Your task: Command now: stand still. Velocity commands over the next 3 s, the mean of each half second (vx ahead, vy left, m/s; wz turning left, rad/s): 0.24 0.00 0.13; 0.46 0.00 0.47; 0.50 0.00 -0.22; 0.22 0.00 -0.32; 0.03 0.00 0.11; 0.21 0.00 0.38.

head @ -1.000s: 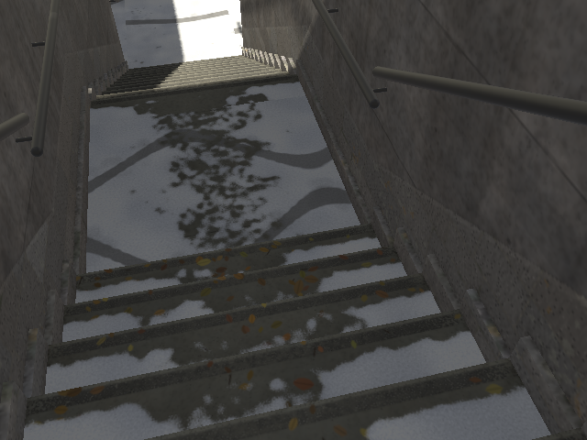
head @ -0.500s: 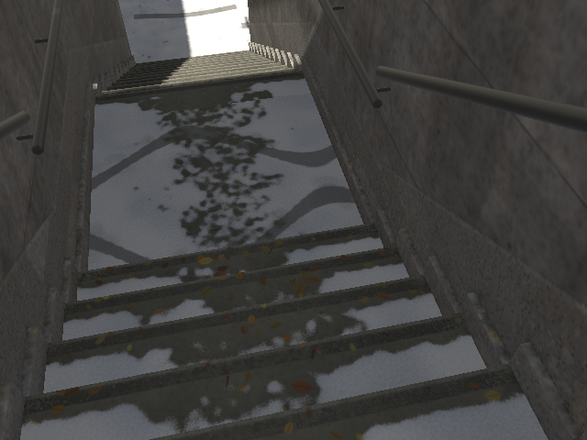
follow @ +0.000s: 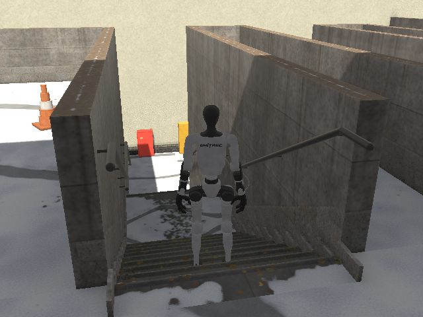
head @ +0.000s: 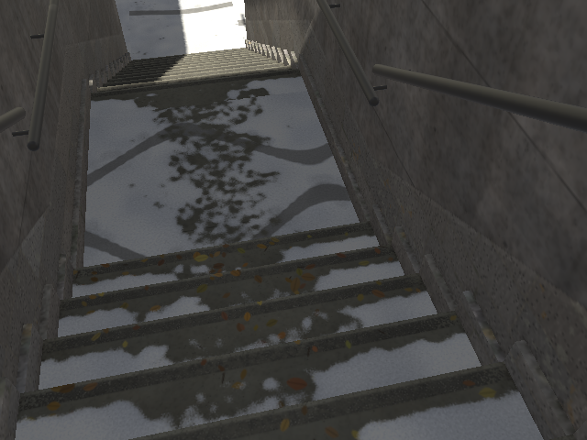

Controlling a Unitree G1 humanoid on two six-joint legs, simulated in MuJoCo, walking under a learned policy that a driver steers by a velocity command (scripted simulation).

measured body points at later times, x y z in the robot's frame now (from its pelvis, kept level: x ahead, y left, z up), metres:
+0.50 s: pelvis +0.10 -0.02 -0.02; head +0.11 -0.02 +0.43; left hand -0.03 +0.21 -0.16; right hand +0.16 -0.28 -0.16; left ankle +0.11 +0.14 -0.68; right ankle +0.00 -0.12 -0.75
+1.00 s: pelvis +0.34 +0.06 -0.18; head +0.35 +0.07 +0.26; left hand +0.39 +0.35 -0.29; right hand +0.43 -0.16 -0.33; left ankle +0.27 +0.12 -0.90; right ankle +0.52 -0.07 -0.83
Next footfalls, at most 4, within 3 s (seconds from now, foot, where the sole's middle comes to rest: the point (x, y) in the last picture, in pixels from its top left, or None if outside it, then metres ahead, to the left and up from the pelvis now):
0.74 left None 0.31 0.14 -0.93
1.22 right None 0.63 0.01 -1.09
1.72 left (222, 391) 0.85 0.25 -1.24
2.16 right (299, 381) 0.89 0.00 -1.24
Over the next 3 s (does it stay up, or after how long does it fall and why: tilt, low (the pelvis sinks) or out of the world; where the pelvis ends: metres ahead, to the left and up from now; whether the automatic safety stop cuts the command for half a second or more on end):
stays up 0.91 0.19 -0.48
